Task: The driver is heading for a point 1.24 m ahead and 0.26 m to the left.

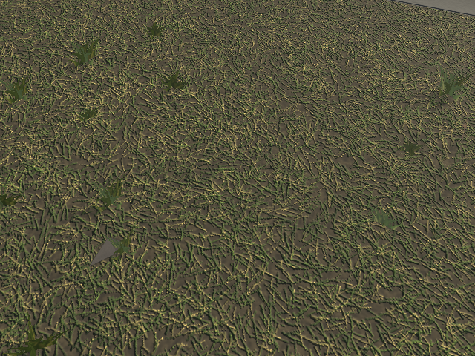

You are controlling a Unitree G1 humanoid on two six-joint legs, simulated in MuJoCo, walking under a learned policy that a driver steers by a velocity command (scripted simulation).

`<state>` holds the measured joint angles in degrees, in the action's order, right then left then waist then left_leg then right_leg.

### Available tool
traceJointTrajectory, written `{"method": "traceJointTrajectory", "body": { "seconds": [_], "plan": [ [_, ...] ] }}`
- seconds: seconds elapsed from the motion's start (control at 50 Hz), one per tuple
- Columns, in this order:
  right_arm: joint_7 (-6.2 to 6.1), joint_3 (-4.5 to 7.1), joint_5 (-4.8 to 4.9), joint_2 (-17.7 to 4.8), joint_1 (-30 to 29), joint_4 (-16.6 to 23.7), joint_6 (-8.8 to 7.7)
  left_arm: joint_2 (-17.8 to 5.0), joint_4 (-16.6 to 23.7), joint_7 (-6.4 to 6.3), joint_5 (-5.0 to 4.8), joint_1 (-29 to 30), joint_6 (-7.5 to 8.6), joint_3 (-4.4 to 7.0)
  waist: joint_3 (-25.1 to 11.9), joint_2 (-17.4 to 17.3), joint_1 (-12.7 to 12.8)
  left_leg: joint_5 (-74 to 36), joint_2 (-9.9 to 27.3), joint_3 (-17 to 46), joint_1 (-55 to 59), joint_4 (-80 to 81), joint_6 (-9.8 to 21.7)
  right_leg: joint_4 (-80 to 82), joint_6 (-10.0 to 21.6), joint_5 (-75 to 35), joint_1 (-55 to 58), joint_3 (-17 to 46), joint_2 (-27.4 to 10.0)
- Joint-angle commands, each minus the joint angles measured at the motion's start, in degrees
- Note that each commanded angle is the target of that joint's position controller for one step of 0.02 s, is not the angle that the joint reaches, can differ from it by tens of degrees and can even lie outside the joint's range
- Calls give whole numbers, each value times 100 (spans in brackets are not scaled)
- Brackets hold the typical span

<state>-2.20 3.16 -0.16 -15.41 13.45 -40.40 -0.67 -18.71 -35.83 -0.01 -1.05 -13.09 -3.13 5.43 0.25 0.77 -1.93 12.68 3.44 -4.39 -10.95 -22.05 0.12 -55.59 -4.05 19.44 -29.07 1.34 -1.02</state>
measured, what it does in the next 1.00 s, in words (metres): walks ahead: right foot, then left foot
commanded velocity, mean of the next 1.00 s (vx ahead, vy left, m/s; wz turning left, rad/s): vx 0.06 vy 0.00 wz -0.13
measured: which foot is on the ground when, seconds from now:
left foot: down 0.00-0.14, up 0.16-0.48, down 0.50-1.00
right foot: up 0.00-0.12, down 0.14-1.00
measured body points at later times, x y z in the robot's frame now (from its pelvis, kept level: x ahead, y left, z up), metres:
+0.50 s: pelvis +0.07 -0.06 -0.01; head +0.08 -0.07 +0.44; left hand +0.24 +0.17 -0.11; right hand +0.17 -0.34 -0.12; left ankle +0.11 +0.08 -0.75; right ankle +0.04 -0.15 -0.75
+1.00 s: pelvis +0.09 -0.05 -0.01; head +0.09 -0.05 +0.44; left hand +0.20 +0.21 -0.14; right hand +0.17 -0.32 -0.14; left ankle +0.10 +0.08 -0.75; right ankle +0.04 -0.15 -0.75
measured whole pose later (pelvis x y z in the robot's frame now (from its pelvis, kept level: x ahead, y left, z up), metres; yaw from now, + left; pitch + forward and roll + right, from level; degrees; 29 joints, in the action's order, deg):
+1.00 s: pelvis +0.09 -0.05 -0.01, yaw -5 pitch -2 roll +0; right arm -1.9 2.0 -0.1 -14.4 9.2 -53.0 0.2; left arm -14.1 -55.4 -1.5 -0.2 -10.8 -1.1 2.3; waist 2.1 -0.6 -0.2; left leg 15.4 1.4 0.0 -11.1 -28.4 -1.1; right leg -27.1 2.1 18.1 -6.9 0.7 2.3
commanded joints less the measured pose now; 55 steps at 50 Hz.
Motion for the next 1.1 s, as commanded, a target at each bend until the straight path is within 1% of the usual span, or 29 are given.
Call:
{"method": "traceJointTrajectory", "body": {
  "seconds": [0.02, 0.06, 0.1, 0.12, 0.14, 0.16, 0.18, 0.2, 0.22, 0.24, 0.26, 0.3, 0.36, 0.42, 0.46, 0.48, 0.5, 0.52, 0.54, 0.56, 0.58, 0.62, 0.78, 0.94, 0.98, 1.0, 1.04, 1.06, 1.1],
  "plan": [
    [48, 354, 33, -1186, -27, 254, -90, -136, 720, 77, 32, 846, 206, -60, 123, -981, -250, 543, 1257, 1029, 465, 1098, 1018, 1015, 140, 169, -291, -233, -91],
    [139, 374, 72, -1254, -9, 163, -86, -161, 681, 101, 36, 755, 223, -64, 121, -1028, -185, -332, 1225, 793, 221, 877, 1072, 1603, 255, 162, 364, -408, 49],
    [197, 367, 214, -1287, -187, 115, -66, -206, 546, 118, 28, 341, 215, -31, -74, -1019, 140, -961, 1225, 676, 92, 406, 940, 2617, 435, -602, 1193, -478, 169],
    [216, 305, 245, -1125, -191, 77, -70, -277, 402, 107, 30, 15, 196, 15, -236, -875, 304, -1064, 1113, 536, -176, 10, 751, 3142, 568, -1020, 1939, -475, 272],
    [248, 174, 147, -780, -38, 1, -100, -460, 329, 56, 35, -301, 177, 80, -532, -454, 429, -817, 817, 182, -570, -692, 376, 3400, 672, -1484, 2838, -106, 62],
    [287, -44, -201, -231, -41, 205, -131, -956, 403, -53, 118, -609, 166, 137, -1018, 1143, 389, 1490, 303, -311, -1672, -2472, -222, 3429, 1051, -3390, 3899, 1708, -1420],
    [260, 13, -119, -459, 51, 275, -128, -1167, 472, -54, 197, -381, 209, 133, -1010, 1529, 317, 2535, -82, 116, -2477, -3424, -445, 3535, 2155, -3436, 3465, 2650, -2285],
    [219, 152, -10, -965, -180, 217, -95, -841, 419, -8, 165, -383, 288, 70, -839, 936, 560, 2422, 86, 413, -2540, -4030, -492, 3642, 2254, -3134, 3215, 2300, -1972],
    [214, 180, 46, -995, -243, 185, -64, -636, 321, 10, 160, -172, 351, -22, -612, 887, 426, 2094, 158, 526, -2559, -4056, -460, 3648, 2013, -2999, 2999, 1817, -1625],
    [167, 184, 23, -936, -185, 60, -25, -565, 308, 11, 149, 86, 374, -50, -501, 677, 321, 1752, 220, 574, -2479, -3933, -461, 3688, 1798, -2875, 2820, 1510, -1376],
    [135, 184, -21, -920, -154, 30, 17, -437, 306, 0, 120, 361, 381, -106, -370, 660, 207, 1359, 265, 637, -2257, -3695, -510, 3746, 1698, -3164, 2545, 1273, -1255],
    [122, 145, -20, -724, 102, -116, 52, -230, 259, -44, 209, 631, 417, -186, -465, 652, -15, 733, 190, 590, -1548, -3333, -578, 3736, 1660, -3905, 2141, 800, -1008],
    [98, 56, -22, -511, -37, -116, 80, -236, 121, -68, 218, 706, 405, -181, -482, 644, 41, 554, 80, 509, -966, -2311, -585, 3643, 1656, -4001, 2001, 564, -872],
    [81, 37, -6, -547, -238, -57, 115, -282, -108, -47, 188, 563, 361, -176, -423, 618, 175, 532, 50, 545, -685, -1634, -504, 3575, 1756, -3735, 2038, 846, -1044],
    [81, 29, -14, -533, -213, -88, 116, -199, -223, -27, 137, 675, 353, -221, -324, 506, 73, 74, 24, 532, -300, -890, -388, 3509, 1651, -3161, 1898, 948, -1001],
    [84, 9, -74, -521, -183, -96, 96, -141, -322, -13, 98, 631, 363, -248, -265, 338, -26, -769, 38, 576, 100, -205, -294, 3507, 1440, -2565, 1737, 928, -865],
    [61, 33, -131, -706, -204, -80, 76, -54, -416, -5, 145, 447, 403, -276, -296, 85, 41, -1728, 255, 853, 529, -74, -208, 3469, 1173, -1856, 1575, 891, -649],
    [33, 100, -111, -1037, -259, -35, 75, -80, -492, 22, 243, 179, 443, -266, -300, -376, 280, -2311, 477, 980, 759, -292, -67, 3415, 946, -1094, 1389, 684, -291],
    [48, 143, -22, -1056, -418, -113, 78, -94, -557, 17, 232, 61, 446, -256, -246, -732, 377, -1716, 352, 856, 509, -496, 109, 3513, 789, -957, 1467, 471, -67],
    [84, 95, -4, -771, -464, -85, 67, -202, -606, -3, 213, 325, 431, -252, -161, -532, 130, -1377, 232, 822, 342, -413, 110, 3381, 703, -992, 1590, 385, -13],
    [91, 54, -42, -632, -463, -143, 48, -166, -613, -31, 176, 446, 406, -243, -188, -500, 114, -1372, 210, 822, 313, -358, 61, 3296, 688, -1150, 1649, 341, -13],
    [106, 27, -46, -557, -480, -209, -8, -150, -690, -69, 164, 417, 325, -236, -220, -509, 124, -1545, 162, 781, 337, -364, 4, 3237, 710, -1592, 1759, 351, -32],
    [61, 27, -29, -613, -533, -522, -15, -135, -1182, -118, 131, 303, 247, -198, -182, -137, 146, -1477, 81, 694, 322, -353, -12, 3240, 693, -2010, 2019, 346, -64],
    [20, 22, -25, -582, -562, -928, 14, -167, -1688, -162, 123, 276, 255, -197, -53, -43, 162, -1255, 2, 632, 321, -240, -21, 3338, 661, -1883, 2046, 323, -74],
    [6, 29, 14, -536, -468, -1074, 41, -256, -1852, -181, 71, 112, 241, -160, -84, 95, 204, 215, -282, 330, 167, -499, 6, 3457, 819, -252, 2031, 354, -27],
    [2, 30, 44, -500, -527, -1080, 39, -373, -1876, -185, 36, 54, 242, -120, 143, 269, 270, 1082, -424, 188, -221, -770, 31, 3654, 1006, 1058, 1890, 630, -172],
    [10, 7, 115, -405, -884, -918, -72, -650, -1904, -182, -5, -187, 338, -47, 755, 777, 466, 1484, -508, 40, -1234, -1644, 74, 4461, 1559, 2809, 1753, 1909, -1059],
    [38, -6, 169, -369, -1048, -829, -165, -743, -1924, -180, -12, -238, 428, -17, 1047, 932, 519, 1415, -312, 276, -1584, -2062, 165, 4752, 1829, 2882, 1657, 2542, -1491],
    [132, 42, 232, -518, -1120, -770, -339, -632, -1934, -162, 9, -275, 611, -31, 1149, 810, 528, 1758, 35, 652, -2450, -2589, 320, 4811, 2012, 2055, 2268, 2853, -1824]
  ]
}}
